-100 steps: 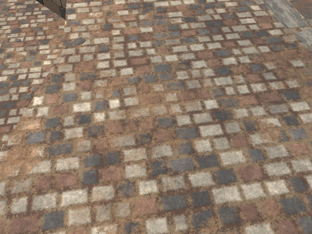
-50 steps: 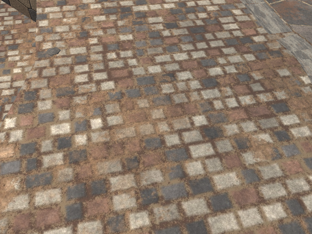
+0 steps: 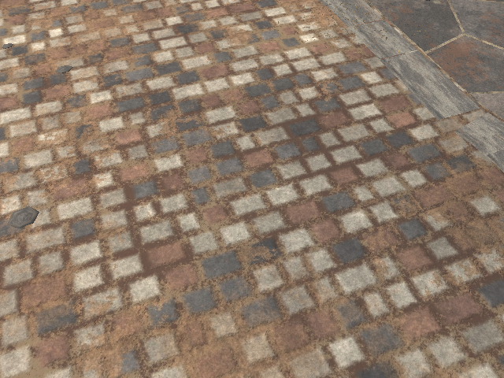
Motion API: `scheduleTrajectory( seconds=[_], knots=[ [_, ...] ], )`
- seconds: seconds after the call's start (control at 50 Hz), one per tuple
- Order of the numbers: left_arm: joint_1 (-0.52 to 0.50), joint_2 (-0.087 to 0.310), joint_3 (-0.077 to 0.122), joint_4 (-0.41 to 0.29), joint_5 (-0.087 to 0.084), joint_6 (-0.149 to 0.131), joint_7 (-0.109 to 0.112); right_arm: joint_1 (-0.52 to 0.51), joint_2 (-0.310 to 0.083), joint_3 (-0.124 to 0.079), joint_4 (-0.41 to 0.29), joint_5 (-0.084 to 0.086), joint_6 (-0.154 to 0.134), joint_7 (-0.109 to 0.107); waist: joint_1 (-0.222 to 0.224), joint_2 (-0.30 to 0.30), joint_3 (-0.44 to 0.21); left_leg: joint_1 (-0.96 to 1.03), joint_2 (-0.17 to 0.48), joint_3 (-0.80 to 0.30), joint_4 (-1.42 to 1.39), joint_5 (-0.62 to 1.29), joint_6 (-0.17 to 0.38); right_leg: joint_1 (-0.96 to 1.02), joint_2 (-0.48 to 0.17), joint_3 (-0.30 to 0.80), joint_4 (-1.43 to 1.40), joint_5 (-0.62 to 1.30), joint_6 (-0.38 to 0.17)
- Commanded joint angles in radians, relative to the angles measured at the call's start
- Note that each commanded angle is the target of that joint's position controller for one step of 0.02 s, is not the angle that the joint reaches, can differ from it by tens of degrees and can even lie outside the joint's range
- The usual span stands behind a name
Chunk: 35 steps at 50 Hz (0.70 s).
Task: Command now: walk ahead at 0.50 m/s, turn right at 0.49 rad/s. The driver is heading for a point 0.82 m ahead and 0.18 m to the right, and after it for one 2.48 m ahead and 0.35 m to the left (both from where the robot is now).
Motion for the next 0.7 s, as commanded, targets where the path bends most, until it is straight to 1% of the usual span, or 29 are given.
scheduleTrajectory(
  seconds=[0.02, 0.08, 0.12, 0.14, 0.16, 0.18, 0.2, 0.22, 0.24, 0.26, 0.28, 0.3, 0.32, 0.34, 0.36, 0.38, 0.4, 0.44, 0.46, 0.5, 0.52, 0.54, 0.58, 0.62, 0.64, 0.68, 0.7],
  knots=[
    [-0.053, 0.008, -0.005, -0.073, 0.008, -0.010, -0.021, -0.064, -0.156, -0.032, -0.069, 0.006, -0.011, -0.018, 0.013, 0.080, 0.047, -0.063, 0.270, -0.057, -0.148, 0.256, 0.127, 0.033, -0.009, -0.036, -0.153, 0.135, -0.001],
    [-0.148, 0.005, -0.012, -0.122, 0.007, -0.010, -0.040, -0.009, -0.176, -0.041, -0.051, 0.020, 0.007, -0.023, -0.021, 0.064, 0.076, 0.046, 0.304, -0.025, -0.121, 0.286, 0.124, -0.006, 0.001, -0.072, -0.245, 0.119, -0.019],
    [-0.183, 0.014, -0.010, -0.155, 0.005, -0.008, -0.052, 0.011, -0.186, -0.048, -0.044, 0.031, 0.024, -0.023, -0.021, 0.072, 0.081, 0.128, 0.328, -0.008, -0.074, 0.364, 0.111, -0.024, 0.015, -0.095, -0.280, 0.053, -0.041],
    [-0.183, 0.023, -0.006, -0.167, 0.004, -0.007, -0.057, 0.005, -0.195, -0.051, -0.046, 0.034, 0.032, -0.024, -0.009, 0.081, 0.073, 0.153, 0.334, 0.006, -0.035, 0.464, 0.101, -0.001, 0.032, -0.116, -0.291, 0.009, -0.056],
    [-0.167, 0.039, 0.002, -0.174, 0.003, -0.005, -0.060, -0.008, -0.209, -0.056, -0.052, 0.037, 0.039, -0.026, 0.011, 0.099, 0.048, 0.169, 0.334, 0.021, 0.023, 0.626, 0.090, 0.052, 0.062, -0.145, -0.294, -0.041, -0.074],
    [-0.124, 0.061, 0.013, -0.174, 0.002, -0.002, -0.061, -0.019, -0.224, -0.060, -0.059, 0.040, 0.046, -0.028, 0.043, 0.120, 0.009, 0.177, 0.331, 0.032, 0.111, 0.794, 0.079, 0.130, 0.100, -0.176, -0.287, -0.095, -0.094],
    [-0.025, 0.095, 0.034, -0.156, -0.003, -0.001, -0.060, -0.033, -0.234, -0.063, -0.065, 0.042, 0.056, -0.030, 0.103, 0.127, -0.049, 0.159, 0.315, 0.046, 0.261, 0.906, 0.064, 0.262, 0.145, -0.200, -0.299, -0.124, -0.121],
    [0.139, 0.152, 0.067, -0.115, -0.006, 0.001, -0.048, -0.049, -0.229, -0.058, -0.074, 0.044, 0.060, -0.031, 0.190, 0.103, -0.133, 0.063, 0.272, 0.067, 0.484, 0.854, 0.028, 0.506, 0.188, -0.193, -0.371, -0.064, -0.160],
    [0.264, 0.254, 0.100, -0.087, -0.005, 0.011, -0.023, -0.026, -0.172, -0.037, -0.098, 0.014, 0.050, -0.030, 0.213, -0.057, -0.220, -0.211, 0.213, 0.068, 0.812, 0.403, -0.023, 0.797, 0.025, 0.081, -0.394, -0.053, -0.223],
    [0.197, 0.321, 0.102, -0.121, -0.004, 0.000, -0.024, 0.031, -0.054, -0.002, -0.156, 0.008, 0.013, -0.017, 0.092, -0.242, -0.324, -0.613, -0.024, -0.105, 1.144, -0.381, -0.077, 1.059, -0.194, 0.696, -0.573, -0.248, -0.427],
    [0.223, 0.235, 0.073, -0.132, 0.007, -0.013, -0.033, -0.077, -0.141, -0.014, -0.173, 0.049, -0.031, 0.000, 0.163, -0.102, -0.354, -0.726, 0.013, -0.295, 1.196, -0.369, -0.046, 1.076, -0.215, 0.749, -0.673, -0.278, -0.401],
    [0.195, 0.182, 0.060, -0.127, 0.012, -0.026, -0.032, -0.139, -0.155, -0.017, -0.195, 0.075, -0.050, 0.008, 0.155, -0.063, -0.226, -0.782, 0.058, -0.286, 1.155, -0.288, -0.017, 0.986, -0.187, 0.596, -0.665, -0.212, -0.357],
    [0.126, 0.146, 0.049, -0.136, 0.007, -0.036, -0.034, -0.139, -0.147, -0.016, -0.183, 0.059, -0.056, 0.001, 0.102, 0.037, -0.135, -0.736, 0.108, -0.285, 1.051, -0.206, -0.009, 0.825, -0.136, 0.462, -0.658, -0.097, -0.315],
    [0.060, 0.109, 0.038, -0.151, 0.008, -0.039, -0.031, -0.136, -0.162, -0.027, -0.171, 0.029, -0.050, -0.007, 0.065, 0.044, -0.102, -0.657, 0.140, -0.285, 0.959, -0.160, -0.015, 0.703, -0.097, 0.369, -0.664, -0.002, -0.286],
    [0.027, 0.095, 0.031, -0.169, 0.018, -0.039, -0.026, -0.115, -0.167, -0.033, -0.167, 0.022, -0.036, -0.006, 0.036, 0.028, -0.086, -0.593, 0.155, -0.289, 0.920, -0.130, -0.023, 0.622, -0.073, 0.328, -0.686, 0.059, -0.280],
    [0.023, 0.104, 0.032, -0.174, 0.018, -0.041, -0.021, -0.108, -0.161, -0.035, -0.171, 0.016, -0.023, -0.006, 0.025, 0.025, -0.081, -0.562, 0.155, -0.284, 0.879, -0.114, -0.037, 0.578, -0.064, 0.313, -0.704, 0.103, -0.283],
    [0.033, 0.117, 0.035, -0.173, 0.014, -0.043, -0.015, -0.111, -0.145, -0.032, -0.177, 0.010, -0.013, -0.006, 0.020, 0.028, -0.072, -0.551, 0.153, -0.272, 0.837, -0.099, -0.054, 0.543, -0.055, 0.284, -0.714, 0.154, -0.286],
    [0.067, 0.147, 0.043, -0.167, 0.010, -0.044, 0.000, -0.167, -0.122, -0.025, -0.200, 0.002, 0.000, -0.010, 0.030, 0.027, -0.047, -0.568, 0.138, -0.254, 0.720, -0.012, -0.085, 0.502, -0.031, 0.231, -0.728, 0.196, -0.280],
    [0.083, 0.154, 0.045, -0.164, 0.009, -0.041, 0.007, -0.208, -0.114, -0.022, -0.215, 0.003, 0.001, -0.010, 0.044, 0.019, -0.034, -0.578, 0.127, -0.250, 0.644, 0.052, -0.096, 0.492, -0.015, 0.212, -0.728, 0.190, -0.267],
    [0.102, 0.143, 0.040, -0.157, 0.007, -0.036, 0.015, -0.262, -0.092, -0.012, -0.227, 0.006, -0.001, -0.003, 0.069, -0.014, -0.025, -0.542, 0.103, -0.238, 0.478, 0.201, -0.099, 0.476, 0.024, 0.153, -0.722, 0.150, -0.227],
    [0.116, 0.136, 0.037, -0.151, 0.007, -0.034, 0.016, -0.291, -0.083, -0.006, -0.233, 0.010, -0.005, 0.003, 0.087, -0.026, -0.022, -0.511, 0.090, -0.230, 0.406, 0.270, -0.096, 0.466, 0.036, 0.135, -0.721, 0.118, -0.211],
    [0.136, 0.132, 0.035, -0.142, 0.008, -0.034, 0.016, -0.320, -0.077, -0.002, -0.240, 0.014, -0.009, 0.010, 0.105, -0.034, -0.017, -0.483, 0.079, -0.220, 0.357, 0.327, -0.092, 0.461, 0.033, 0.134, -0.724, 0.083, -0.201],
    [0.174, 0.131, 0.033, -0.120, 0.008, -0.035, 0.014, -0.362, -0.085, 0.000, -0.256, 0.023, -0.016, 0.020, 0.128, -0.044, -0.002, -0.471, 0.071, -0.224, 0.306, 0.365, -0.078, 0.492, 0.006, 0.161, -0.716, 0.039, -0.196],
    [0.203, 0.130, 0.031, -0.103, 0.007, -0.032, 0.014, -0.392, -0.106, -0.004, -0.273, 0.024, -0.023, 0.029, 0.137, -0.045, 0.010, -0.515, 0.069, -0.234, 0.263, 0.311, -0.052, 0.586, -0.033, 0.198, -0.669, 0.058, -0.194],
    [0.213, 0.132, 0.032, -0.097, 0.008, -0.029, 0.016, -0.395, -0.117, -0.006, -0.278, 0.023, -0.027, 0.033, 0.134, -0.048, 0.013, -0.529, 0.067, -0.235, 0.245, 0.271, -0.038, 0.633, -0.054, 0.219, -0.646, 0.082, -0.191],
    [0.215, 0.144, 0.036, -0.090, 0.011, -0.020, 0.021, -0.364, -0.134, -0.011, -0.278, 0.024, -0.033, 0.037, 0.111, -0.070, 0.012, -0.510, 0.058, -0.226, 0.228, 0.180, -0.007, 0.698, -0.085, 0.245, -0.602, 0.183, -0.177],
    [0.199, 0.149, 0.036, -0.093, 0.012, -0.016, 0.022, -0.310, -0.148, -0.018, -0.266, 0.024, -0.036, 0.036, 0.079, -0.082, -0.009, -0.440, 0.039, -0.206, 0.210, 0.146, 0.014, 0.710, -0.077, 0.237, -0.550, 0.313, -0.164]
  ],
)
